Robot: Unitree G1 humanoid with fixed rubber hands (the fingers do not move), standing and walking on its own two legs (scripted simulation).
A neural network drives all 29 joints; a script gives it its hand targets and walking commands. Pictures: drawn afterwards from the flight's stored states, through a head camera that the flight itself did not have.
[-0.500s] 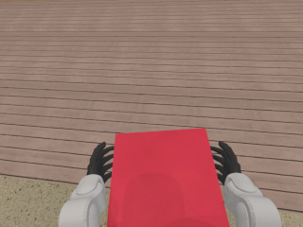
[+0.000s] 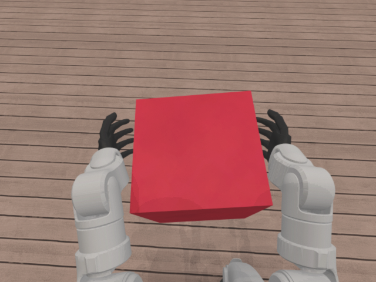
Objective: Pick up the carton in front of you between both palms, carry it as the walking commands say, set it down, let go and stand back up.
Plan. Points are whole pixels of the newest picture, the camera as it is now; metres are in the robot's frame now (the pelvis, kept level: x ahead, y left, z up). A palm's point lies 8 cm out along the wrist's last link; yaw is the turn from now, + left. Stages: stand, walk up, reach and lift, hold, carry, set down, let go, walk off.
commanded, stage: carry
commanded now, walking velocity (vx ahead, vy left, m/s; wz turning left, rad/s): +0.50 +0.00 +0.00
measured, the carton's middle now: (198, 167) +0.34 -0.02 +0.07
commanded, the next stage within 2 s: none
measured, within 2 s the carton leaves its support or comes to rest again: neither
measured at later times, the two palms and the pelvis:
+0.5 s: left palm (132, 54) +0.69 +0.14 +0.14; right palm (236, 51) +0.70 -0.17 +0.13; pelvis +0.35 -0.02 +0.00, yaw +0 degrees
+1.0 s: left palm out of the picture +1.02 +0.15 +0.19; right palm out of the picture +1.04 -0.16 +0.19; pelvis +0.69 -0.04 +0.05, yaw +1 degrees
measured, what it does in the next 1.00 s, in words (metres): climbs: right foot, then left foot 0.04 m higher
